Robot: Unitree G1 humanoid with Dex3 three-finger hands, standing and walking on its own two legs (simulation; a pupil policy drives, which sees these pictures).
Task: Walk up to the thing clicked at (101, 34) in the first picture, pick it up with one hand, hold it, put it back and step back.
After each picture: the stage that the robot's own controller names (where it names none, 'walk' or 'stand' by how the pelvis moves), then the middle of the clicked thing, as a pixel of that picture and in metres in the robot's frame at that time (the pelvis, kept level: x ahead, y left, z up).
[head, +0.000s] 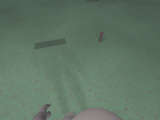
stand; (100, 37) +1.82 -0.24 -0.65
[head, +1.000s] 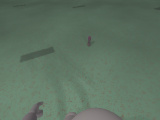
walk; (89, 41) +1.71 +0.13 -0.63
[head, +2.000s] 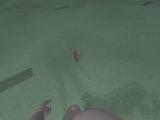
walk; (75, 56) +1.12 +0.35 -0.64
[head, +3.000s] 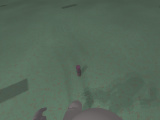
walk; (78, 71) +0.74 +0.24 -0.65
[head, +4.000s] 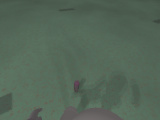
walk; (76, 86) +0.51 +0.14 -0.63
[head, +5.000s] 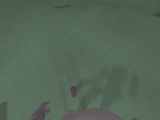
stand; (73, 91) +0.41 +0.17 -0.65
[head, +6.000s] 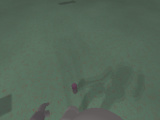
stand; (74, 88) +0.42 +0.18 -0.64
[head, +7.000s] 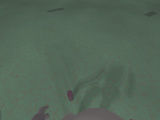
stand; (70, 96) +0.37 +0.21 -0.65
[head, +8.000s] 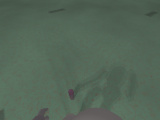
stand; (71, 94) +0.39 +0.20 -0.66
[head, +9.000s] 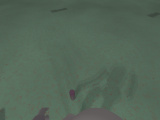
stand; (72, 95) +0.39 +0.19 -0.66
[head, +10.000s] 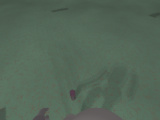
stand; (72, 95) +0.38 +0.18 -0.66
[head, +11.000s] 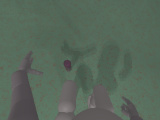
go down; (68, 66) +0.44 +0.19 -0.43
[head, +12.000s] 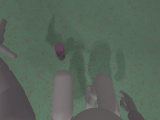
go down; (60, 53) +0.47 +0.24 -0.28
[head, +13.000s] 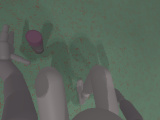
close in; (36, 44) +0.45 +0.28 -0.18
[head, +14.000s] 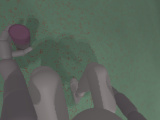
close; (22, 42) +0.44 +0.31 -0.16
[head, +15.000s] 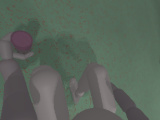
lift; (23, 47) +0.40 +0.30 -0.16
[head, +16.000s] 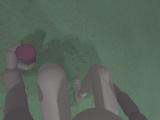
lift; (28, 57) +0.33 +0.31 -0.16
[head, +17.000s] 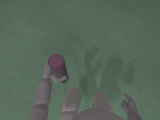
lift; (60, 71) +0.31 +0.19 +0.05
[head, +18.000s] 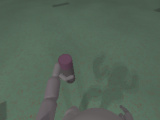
hold; (68, 71) +0.32 +0.15 +0.07
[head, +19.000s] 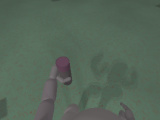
hold; (65, 73) +0.31 +0.17 +0.04
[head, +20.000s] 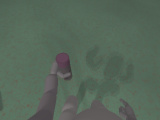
crouch; (65, 68) +0.35 +0.16 -0.01
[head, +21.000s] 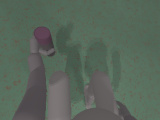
lower; (47, 44) +0.46 +0.24 -0.06
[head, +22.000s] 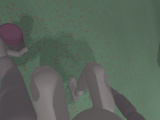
lower; (16, 43) +0.42 +0.32 -0.17
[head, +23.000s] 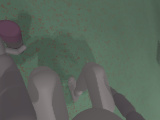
lower; (14, 41) +0.43 +0.32 -0.17
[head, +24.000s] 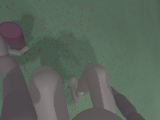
lower; (16, 42) +0.42 +0.32 -0.17
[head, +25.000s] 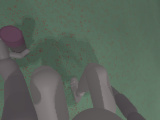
lower; (17, 45) +0.41 +0.32 -0.16
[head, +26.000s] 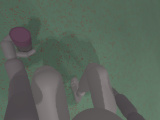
open; (24, 45) +0.42 +0.30 -0.17
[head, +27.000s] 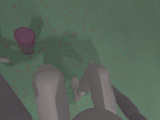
rise; (26, 44) +0.41 +0.30 -0.17
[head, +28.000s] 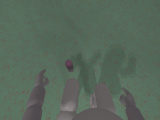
walk; (69, 66) +0.44 +0.21 -0.41
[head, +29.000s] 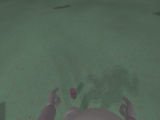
stand; (73, 94) +0.39 +0.17 -0.60
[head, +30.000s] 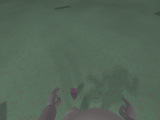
stand; (73, 93) +0.39 +0.17 -0.60
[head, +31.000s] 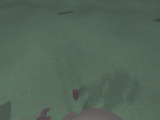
stand; (75, 95) +0.41 +0.15 -0.65
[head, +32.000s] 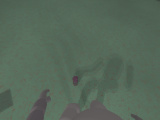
walk; (75, 81) +0.45 +0.12 -0.64
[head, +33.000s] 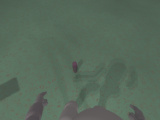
walk; (75, 67) +0.65 +0.20 -0.64
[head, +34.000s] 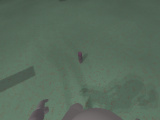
stand; (80, 57) +0.96 +0.24 -0.64
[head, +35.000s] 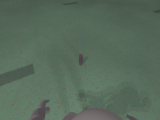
stand; (80, 60) +1.00 +0.17 -0.65
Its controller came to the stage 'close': yes
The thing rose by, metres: 0.68
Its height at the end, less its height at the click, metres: +0.00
